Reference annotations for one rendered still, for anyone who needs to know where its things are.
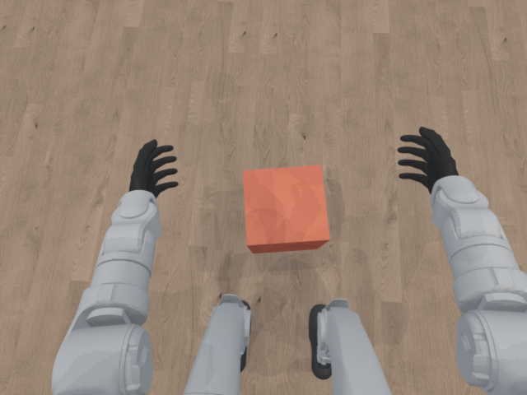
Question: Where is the robot left foot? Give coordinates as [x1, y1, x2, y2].
[240, 300, 251, 372]

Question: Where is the right robot hand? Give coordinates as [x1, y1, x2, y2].
[398, 127, 459, 194]

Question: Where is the left robot hand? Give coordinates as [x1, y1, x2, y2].
[129, 139, 178, 198]

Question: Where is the left robot forearm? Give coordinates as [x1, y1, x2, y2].
[51, 190, 162, 395]

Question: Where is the right robot shin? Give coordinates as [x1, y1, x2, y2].
[317, 299, 361, 364]

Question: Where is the carton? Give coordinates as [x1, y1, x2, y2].
[243, 165, 330, 253]

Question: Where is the right robot upper arm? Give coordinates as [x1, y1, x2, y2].
[455, 309, 527, 395]

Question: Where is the left robot upper arm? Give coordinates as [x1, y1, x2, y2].
[54, 323, 153, 395]

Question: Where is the right robot forearm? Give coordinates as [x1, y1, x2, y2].
[431, 175, 527, 314]

